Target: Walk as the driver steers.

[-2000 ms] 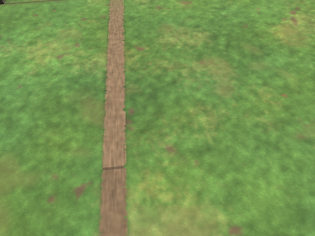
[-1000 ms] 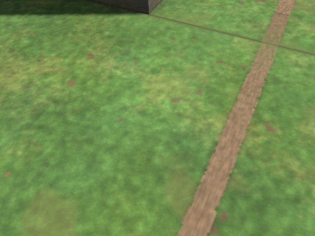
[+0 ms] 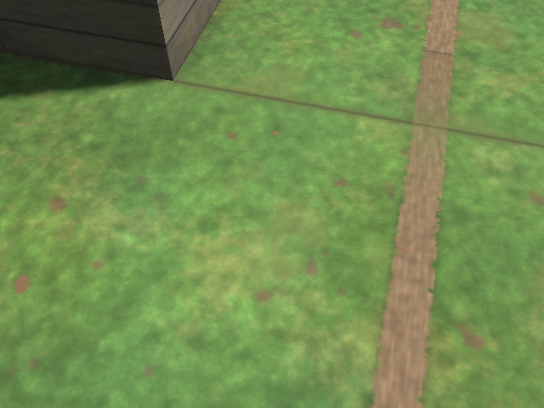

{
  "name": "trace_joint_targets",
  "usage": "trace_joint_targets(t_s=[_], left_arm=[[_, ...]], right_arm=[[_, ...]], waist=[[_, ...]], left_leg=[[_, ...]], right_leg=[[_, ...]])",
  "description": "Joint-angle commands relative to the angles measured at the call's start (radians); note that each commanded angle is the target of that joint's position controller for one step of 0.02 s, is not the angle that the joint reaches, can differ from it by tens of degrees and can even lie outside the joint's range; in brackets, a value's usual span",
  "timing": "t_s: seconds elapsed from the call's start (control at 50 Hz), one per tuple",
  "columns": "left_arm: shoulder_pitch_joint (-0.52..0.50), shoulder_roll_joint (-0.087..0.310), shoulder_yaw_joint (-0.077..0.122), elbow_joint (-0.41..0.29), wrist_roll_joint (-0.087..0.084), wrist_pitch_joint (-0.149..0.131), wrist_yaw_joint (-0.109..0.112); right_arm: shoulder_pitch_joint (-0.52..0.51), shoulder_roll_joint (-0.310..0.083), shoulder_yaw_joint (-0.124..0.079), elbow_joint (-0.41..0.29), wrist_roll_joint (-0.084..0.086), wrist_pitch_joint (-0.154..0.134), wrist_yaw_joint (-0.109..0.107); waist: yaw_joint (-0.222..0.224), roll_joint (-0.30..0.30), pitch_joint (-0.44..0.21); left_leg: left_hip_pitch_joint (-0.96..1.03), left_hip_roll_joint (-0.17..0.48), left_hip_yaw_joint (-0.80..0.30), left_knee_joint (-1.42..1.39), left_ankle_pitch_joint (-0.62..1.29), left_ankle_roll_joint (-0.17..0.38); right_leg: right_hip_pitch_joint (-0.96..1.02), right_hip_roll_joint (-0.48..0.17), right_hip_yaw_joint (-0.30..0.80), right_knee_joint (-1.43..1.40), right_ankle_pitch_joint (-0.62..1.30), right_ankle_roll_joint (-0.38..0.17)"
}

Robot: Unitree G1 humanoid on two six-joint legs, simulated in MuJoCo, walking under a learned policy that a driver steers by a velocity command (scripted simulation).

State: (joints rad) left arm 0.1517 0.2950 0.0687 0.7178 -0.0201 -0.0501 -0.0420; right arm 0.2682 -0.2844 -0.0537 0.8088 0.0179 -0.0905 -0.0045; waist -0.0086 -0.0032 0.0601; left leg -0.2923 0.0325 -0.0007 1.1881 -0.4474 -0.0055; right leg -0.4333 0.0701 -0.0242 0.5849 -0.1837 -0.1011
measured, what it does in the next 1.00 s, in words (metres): walks ahead, turning right: left foot, then right foot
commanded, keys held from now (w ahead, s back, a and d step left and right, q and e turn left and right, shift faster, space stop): w+e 0.24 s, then e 0.46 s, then q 0.30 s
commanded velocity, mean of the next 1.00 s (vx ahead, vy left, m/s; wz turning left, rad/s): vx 0.23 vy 0.00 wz -0.43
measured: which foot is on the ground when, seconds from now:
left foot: up 0.00-0.34, down 0.36-0.80, up 0.82-1.00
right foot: down 0.00-0.36, up 0.38-0.78, down 0.80-1.00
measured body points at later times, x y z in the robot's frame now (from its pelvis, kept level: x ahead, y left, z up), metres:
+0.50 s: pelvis +0.26 +0.04 +0.01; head +0.30 +0.04 +0.45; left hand +0.43 +0.30 -0.11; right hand +0.37 -0.25 -0.08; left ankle +0.37 +0.13 -0.72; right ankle +0.14 -0.06 -0.63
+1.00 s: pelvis +0.30 -0.01 +0.02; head +0.31 -0.04 +0.46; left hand +0.58 +0.12 -0.06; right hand +0.27 -0.31 -0.12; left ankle +0.35 +0.13 -0.67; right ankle +0.28 -0.11 -0.72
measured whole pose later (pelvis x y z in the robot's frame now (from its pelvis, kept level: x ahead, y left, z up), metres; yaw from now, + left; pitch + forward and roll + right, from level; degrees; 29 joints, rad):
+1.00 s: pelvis +0.30 -0.01 +0.02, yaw -24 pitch +1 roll +1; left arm 0.10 0.21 0.02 0.66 0.03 0.01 0.02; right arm 0.18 -0.31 -0.06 0.86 0.02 0.04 -0.01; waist -0.03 0.04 0.03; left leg -0.42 0.05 -0.01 0.95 -0.48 -0.10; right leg -0.26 -0.01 -0.07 0.47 -0.23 -0.04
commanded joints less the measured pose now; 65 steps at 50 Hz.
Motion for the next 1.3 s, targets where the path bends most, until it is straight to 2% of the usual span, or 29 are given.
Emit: trace_joint_targets(t_s=[0.02, 0.1, 0.18, 0.26, 0.34, 0.36, 0.38, 0.4, 0.42, 0.44, 0.46, 0.5, 0.54, 0.62, 0.74, 0.78, 0.8, 0.82, 0.84, 0.86, 0.88, 0.92, 1.08, 1.18, 1.22, 1.24, 1.26, 1.28, 1.3], left_arm=[[0.091, 0.11, 0.031, -0.049, 0.007, -0.013, 0.015], [0.072, 0.135, 0.037, -0.068, 0.012, -0.017, 0.034], [0.125, 0.159, 0.045, -0.052, 0.0, -0.007, 0.053], [0.189, 0.159, 0.048, -0.028, -0.008, 0.008, 0.059], [0.146, 0.134, 0.046, -0.052, -0.002, 0.032, 0.073], [0.14, 0.087, 0.031, -0.075, 0.007, 0.029, 0.072], [0.276, 0.018, 0.011, -0.081, 0.025, 0.027, 0.071], [0.373, 0.075, 0.01, -0.089, 0.001, 0.023, 0.066], [0.324, 0.156, 0.034, -0.068, -0.011, 0.034, 0.069], [0.219, 0.18, 0.043, -0.087, -0.01, 0.051, 0.072], [0.172, 0.177, 0.048, -0.095, -0.005, 0.069, 0.077], [0.177, 0.127, 0.043, -0.107, -0.006, 0.096, 0.079], [0.173, 0.083, 0.033, -0.118, -0.003, 0.103, 0.081], [0.111, 0.077, 0.026, -0.147, 0.007, 0.104, 0.066], [0.034, 0.083, 0.029, -0.185, 0.014, 0.114, 0.037], [0.097, 0.074, 0.029, -0.152, 0.024, 0.104, 0.037], [0.118, 0.105, 0.032, -0.146, 0.031, 0.099, 0.046], [0.1, 0.167, 0.03, -0.171, 0.047, 0.097, 0.064], [0.067, 0.11, 0.008, -0.166, 0.074, 0.081, 0.06], [0.026, 0.09, 0.003, -0.157, 0.074, 0.064, 0.051], [-0.002, 0.091, 0.005, -0.137, 0.068, 0.051, 0.048], [-0.041, 0.109, 0.01, -0.118, 0.054, 0.038, 0.054], [-0.062, 0.111, 0.029, -0.072, 0.041, 0.067, 0.091], [-0.09, 0.14, 0.045, -0.045, 0.022, 0.076, 0.089], [-0.109, 0.138, 0.048, -0.03, 0.002, 0.08, 0.091], [-0.056, 0.115, 0.046, -0.003, 0.0, 0.08, 0.088], [-0.062, 0.055, 0.03, -0.031, 0.045, 0.077, 0.082], [-0.187, 0.061, 0.028, -0.079, 0.044, 0.073, 0.089], [-0.19, 0.094, 0.039, -0.071, 0.028, 0.073, 0.091]], right_arm=[[-0.074, -0.138, -0.032, -0.118, -0.018, -0.05, -0.002], [-0.059, -0.096, -0.027, -0.127, -0.034, -0.009, -0.004], [-0.217, -0.054, -0.007, -0.167, -0.031, -0.011, 0.001], [-0.301, -0.088, -0.015, -0.195, -0.014, -0.025, 0.018], [-0.174, -0.135, -0.042, -0.168, -0.031, -0.043, 0.02], [-0.089, -0.172, -0.052, -0.163, -0.049, -0.047, 0.014], [-0.011, -0.235, -0.062, -0.166, -0.066, -0.036, 0.006], [0.035, -0.23, -0.066, -0.14, -0.04, -0.012, 0.014], [-0.015, -0.154, -0.047, -0.172, -0.033, 0.001, 0.011], [-0.065, -0.111, -0.032, -0.183, -0.035, 0.016, 0.003], [-0.115, -0.089, -0.022, -0.184, -0.037, 0.028, 0.0], [-0.166, -0.1, -0.024, -0.168, -0.045, 0.038, -0.004], [-0.178, -0.117, -0.033, -0.153, -0.048, 0.036, -0.007], [-0.199, -0.152, -0.048, -0.138, -0.031, 0.052, -0.017], [-0.179, -0.186, -0.056, -0.095, -0.001, 0.076, -0.003], [-0.182, -0.15, -0.037, -0.07, 0.015, 0.08, 0.004], [-0.135, -0.079, -0.01, -0.047, -0.003, 0.074, 0.015], [-0.093, -0.001, 0.023, -0.06, -0.063, 0.066, 0.034], [-0.116, -0.055, 0.007, -0.053, -0.039, 0.075, 0.025], [-0.134, -0.119, -0.01, -0.044, -0.014, 0.086, 0.018], [-0.128, -0.128, -0.019, -0.033, -0.004, 0.095, 0.012], [-0.096, -0.146, -0.034, -0.001, -0.009, 0.113, -0.005], [-0.128, -0.086, -0.029, -0.044, 0.004, 0.138, -0.013], [-0.086, -0.098, -0.035, -0.063, 0.003, 0.144, 0.014], [-0.02, -0.099, -0.041, -0.046, -0.001, 0.144, 0.022], [-0.005, -0.137, -0.054, -0.045, -0.01, 0.142, 0.018], [0.013, -0.269, -0.086, -0.061, -0.012, 0.136, -0.004], [0.025, -0.289, -0.083, -0.081, -0.049, 0.117, 0.006], [0.005, -0.264, -0.075, -0.09, -0.057, 0.092, 0.013]], waist=[[0.032, -0.006, -0.124], [-0.012, -0.035, -0.089], [0.048, -0.067, -0.061], [0.079, -0.088, -0.053], [-0.006, -0.122, -0.119], [-0.043, -0.075, -0.218], [-0.005, 0.168, -0.366], [0.012, 0.365, -0.48], [-0.011, 0.213, -0.386], [-0.027, 0.136, -0.284], [-0.015, 0.094, -0.207], [0.027, 0.138, -0.129], [0.03, 0.162, -0.126], [0.018, 0.128, -0.187], [-0.001, 0.128, -0.142], [0.041, 0.098, -0.147], [0.034, 0.009, -0.172], [-0.025, -0.244, -0.215], [0.014, -0.235, -0.223], [0.014, -0.181, -0.174], [0.007, -0.176, -0.15], [-0.002, -0.155, -0.126], [0.028, -0.124, -0.127], [0.003, -0.135, -0.141], [-0.039, -0.124, -0.145], [-0.033, -0.038, -0.129], [-0.001, 0.264, -0.127], [-0.068, 0.291, -0.13], [-0.065, 0.163, -0.141]], left_leg=[[-0.405, 0.076, -0.086, -0.012, 0.098, 0.007], [-0.306, 0.072, -0.054, -0.178, 0.193, -0.053], [-0.239, 0.015, -0.04, -0.504, 0.463, -0.075], [-0.188, -0.028, -0.066, -0.661, 0.519, -0.062], [-0.018, -0.043, -0.057, -0.772, 0.508, 0.007], [0.176, 0.061, -0.122, -0.752, 0.655, 0.057], [0.502, 0.323, -0.377, -0.675, 0.987, 0.183], [0.618, 0.464, -0.682, -0.731, 0.814, 0.304], [0.525, 0.406, -0.603, -0.771, 0.651, 0.273], [0.413, 0.354, -0.447, -0.784, 0.606, 0.232], [0.289, 0.3, -0.334, -0.802, 0.631, 0.218], [0.098, 0.23, -0.194, -0.863, 0.602, 0.202], [0.071, 0.227, -0.122, -0.898, 0.66, 0.226], [0.115, 0.277, -0.054, -0.912, 0.668, 0.249], [0.116, 0.285, -0.012, -0.877, 0.491, 0.211], [0.066, 0.234, 0.015, -0.782, 0.428, 0.152], [-0.018, 0.173, 0.067, -0.698, 0.318, 0.067], [-0.164, 0.065, 0.136, -0.493, -0.077, -0.035], [-0.15, 0.057, 0.025, -0.397, -0.192, -0.069], [-0.14, 0.06, -0.001, -0.336, -0.161, -0.079], [-0.161, 0.053, -0.014, -0.308, -0.122, -0.08], [-0.149, 0.042, -0.041, -0.243, -0.055, -0.092], [-0.173, 0.038, 0.016, -0.293, -0.016, -0.09], [-0.071, 0.022, 0.071, -0.458, 0.039, -0.038], [0.049, -0.012, 0.104, -0.654, 0.2, 0.012], [0.127, 0.0, 0.025, -0.773, 0.364, 0.056], [0.276, 0.242, -0.32, -0.816, 0.754, 0.169], [0.239, 0.379, -0.523, -0.86, 0.856, 0.364], [0.241, 0.349, -0.468, -0.868, 0.787, 0.37]], right_leg=[[0.407, -0.27, 0.431, -0.313, 0.141, -0.201], [0.206, -0.214, 0.319, -0.366, 0.299, -0.204], [0.143, -0.143, 0.248, -0.349, 0.198, -0.137], [0.204, -0.17, 0.332, -0.276, 0.13, -0.107], [0.277, -0.135, 0.397, -0.037, 0.281, -0.022], [0.212, -0.076, 0.352, 0.142, 0.21, 0.022], [-0.024, 0.037, 0.244, 0.451, -0.333, 0.091], [-0.207, 0.035, 0.2, 0.674, -0.546, 0.121], [-0.259, -0.025, 0.219, 0.769, -0.46, 0.148], [-0.279, -0.051, 0.168, 0.778, -0.387, 0.163], [-0.258, -0.08, 0.146, 0.749, -0.349, 0.176], [-0.156, -0.116, 0.104, 0.645, -0.299, 0.177], [-0.119, -0.116, 0.069, 0.553, -0.268, 0.181], [-0.057, -0.147, 0.057, 0.37, -0.139, 0.169], [0.08, -0.114, 0.008, 0.102, -0.121, 0.111], [0.253, -0.073, -0.008, -0.14, 0.022, 0.066], [0.403, -0.152, 0.094, -0.228, 0.219, 0.039], [0.519, -0.4, 0.353, -0.206, 0.588, -0.043], [0.356, -0.453, 0.367, -0.234, 0.476, -0.18], [0.31, -0.393, 0.298, -0.248, 0.394, -0.174], [0.303, -0.352, 0.237, -0.25, 0.355, -0.136], [0.272, -0.338, 0.171, -0.245, 0.421, -0.111], [0.341, -0.386, 0.1, -0.234, 0.384, -0.149], [0.339, -0.413, 0.07, -0.193, 0.391, -0.125], [0.288, -0.381, 0.012, -0.112, 0.305, -0.056], [0.213, -0.322, -0.054, 0.0, 0.142, 0.025], [-0.051, -0.183, -0.162, 0.286, -0.208, 0.142], [-0.197, -0.05, -0.021, 0.504, -0.532, 0.172], [-0.226, -0.072, 0.068, 0.603, -0.506, 0.163]])
Velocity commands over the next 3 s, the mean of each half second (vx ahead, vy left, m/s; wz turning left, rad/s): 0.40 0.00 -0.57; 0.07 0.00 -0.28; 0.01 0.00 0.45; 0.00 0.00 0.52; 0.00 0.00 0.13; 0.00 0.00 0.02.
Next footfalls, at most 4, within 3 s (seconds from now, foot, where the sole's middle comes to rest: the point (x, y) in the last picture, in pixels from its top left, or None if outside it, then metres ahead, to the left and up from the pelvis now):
0.36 left None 0.41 0.12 -0.76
0.80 right None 0.31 -0.13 -0.76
1.24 left None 0.36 0.10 -0.76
1.78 right None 0.38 -0.12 -0.76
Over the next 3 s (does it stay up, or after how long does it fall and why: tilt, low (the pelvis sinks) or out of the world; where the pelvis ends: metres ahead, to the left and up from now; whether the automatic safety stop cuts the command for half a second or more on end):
stays up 0.32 0.03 0.02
